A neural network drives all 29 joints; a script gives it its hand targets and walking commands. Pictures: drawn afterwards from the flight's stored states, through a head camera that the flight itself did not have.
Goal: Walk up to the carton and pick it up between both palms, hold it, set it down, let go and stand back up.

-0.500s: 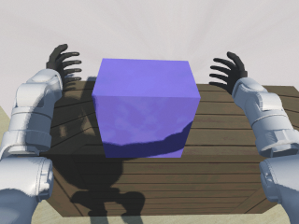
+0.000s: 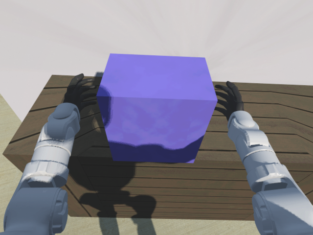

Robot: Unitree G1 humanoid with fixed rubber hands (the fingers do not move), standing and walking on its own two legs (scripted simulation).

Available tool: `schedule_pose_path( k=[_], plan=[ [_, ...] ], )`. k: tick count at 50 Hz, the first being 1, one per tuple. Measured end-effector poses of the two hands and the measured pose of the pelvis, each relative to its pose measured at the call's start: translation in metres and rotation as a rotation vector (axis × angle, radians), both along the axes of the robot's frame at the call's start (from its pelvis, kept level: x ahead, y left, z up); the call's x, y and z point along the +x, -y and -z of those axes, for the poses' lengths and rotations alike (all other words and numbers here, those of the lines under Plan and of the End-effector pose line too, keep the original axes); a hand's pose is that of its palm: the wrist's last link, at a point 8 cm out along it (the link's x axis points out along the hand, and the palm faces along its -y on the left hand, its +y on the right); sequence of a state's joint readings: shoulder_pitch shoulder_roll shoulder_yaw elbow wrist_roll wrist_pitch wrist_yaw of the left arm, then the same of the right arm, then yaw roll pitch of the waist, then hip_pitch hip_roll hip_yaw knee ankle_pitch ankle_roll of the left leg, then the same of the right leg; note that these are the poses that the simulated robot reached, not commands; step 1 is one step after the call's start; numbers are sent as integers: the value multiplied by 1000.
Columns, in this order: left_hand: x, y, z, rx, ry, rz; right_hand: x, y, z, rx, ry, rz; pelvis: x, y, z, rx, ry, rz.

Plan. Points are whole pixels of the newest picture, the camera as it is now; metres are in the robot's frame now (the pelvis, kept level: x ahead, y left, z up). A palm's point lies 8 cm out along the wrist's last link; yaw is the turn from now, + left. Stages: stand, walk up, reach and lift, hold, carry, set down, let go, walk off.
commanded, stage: reach and lift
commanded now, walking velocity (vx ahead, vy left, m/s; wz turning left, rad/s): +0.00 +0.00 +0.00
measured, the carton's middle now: (155, 113) +0.44 +0.04 +0.07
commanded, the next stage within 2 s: none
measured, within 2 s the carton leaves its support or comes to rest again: neither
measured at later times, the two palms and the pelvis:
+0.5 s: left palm (87, 107) +0.40 +0.22 +0.11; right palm (225, 112) +0.42 -0.14 +0.11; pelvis +0.01 +0.00 +0.00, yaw -1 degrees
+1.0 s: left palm (90, 108) +0.40 +0.21 +0.11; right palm (220, 113) +0.42 -0.13 +0.11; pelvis +0.01 +0.01 +0.00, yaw -1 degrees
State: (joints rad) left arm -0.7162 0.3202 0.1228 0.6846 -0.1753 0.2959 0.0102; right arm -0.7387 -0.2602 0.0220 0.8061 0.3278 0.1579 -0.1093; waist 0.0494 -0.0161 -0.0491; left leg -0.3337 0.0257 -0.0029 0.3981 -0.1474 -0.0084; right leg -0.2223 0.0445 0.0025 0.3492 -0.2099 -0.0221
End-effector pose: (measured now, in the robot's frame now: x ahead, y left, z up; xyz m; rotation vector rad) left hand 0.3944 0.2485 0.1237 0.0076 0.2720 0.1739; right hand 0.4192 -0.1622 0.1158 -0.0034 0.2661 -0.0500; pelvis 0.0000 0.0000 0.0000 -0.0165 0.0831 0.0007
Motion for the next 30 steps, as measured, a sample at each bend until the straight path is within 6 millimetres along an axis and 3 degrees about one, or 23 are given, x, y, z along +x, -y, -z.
schedule_pose_path(
  k=[8,19,30],
  plan=[
    [-2,8,17,0,15,9,-2,-3,10,9,20,1,5,3,0,-1,-3,3],
    [4,17,12,0,30,17,2,-8,6,3,33,-1,6,5,0,2,-9,10],
    [6,36,16,-15,42,3,0,-32,7,8,36,8,6,3,-1,3,0,14]
  ],
)
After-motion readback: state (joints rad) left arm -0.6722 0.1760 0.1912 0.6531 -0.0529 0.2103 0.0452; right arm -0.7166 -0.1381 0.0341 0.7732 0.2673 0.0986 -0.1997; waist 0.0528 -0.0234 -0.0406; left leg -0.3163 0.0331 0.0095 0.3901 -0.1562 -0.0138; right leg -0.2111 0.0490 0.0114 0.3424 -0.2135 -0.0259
